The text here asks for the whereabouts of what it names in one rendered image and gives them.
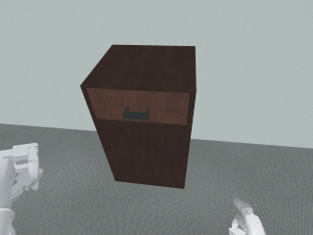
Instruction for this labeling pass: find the handle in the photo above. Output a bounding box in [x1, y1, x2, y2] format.
[122, 106, 150, 120]

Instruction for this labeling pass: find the drawer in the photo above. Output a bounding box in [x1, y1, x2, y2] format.
[86, 88, 190, 125]

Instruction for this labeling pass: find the cabinet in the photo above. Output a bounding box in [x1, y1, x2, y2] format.
[80, 44, 197, 189]

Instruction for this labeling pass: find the robot left forearm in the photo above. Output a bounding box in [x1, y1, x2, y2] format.
[0, 208, 17, 235]

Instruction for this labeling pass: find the robot left hand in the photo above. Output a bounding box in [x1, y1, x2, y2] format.
[0, 143, 43, 209]

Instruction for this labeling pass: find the robot right hand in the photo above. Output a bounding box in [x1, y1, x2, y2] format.
[229, 198, 266, 235]

